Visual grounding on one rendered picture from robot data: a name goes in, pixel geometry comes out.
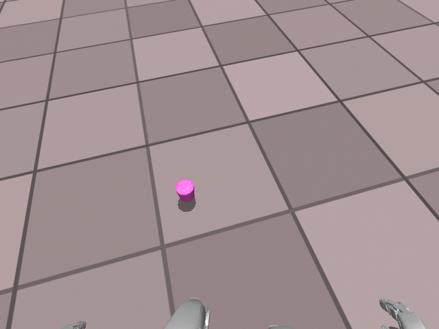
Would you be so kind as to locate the right robot hand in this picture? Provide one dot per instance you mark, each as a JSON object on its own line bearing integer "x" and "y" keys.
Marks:
{"x": 401, "y": 313}

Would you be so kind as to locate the cup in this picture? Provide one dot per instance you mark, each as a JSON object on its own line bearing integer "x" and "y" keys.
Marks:
{"x": 185, "y": 190}

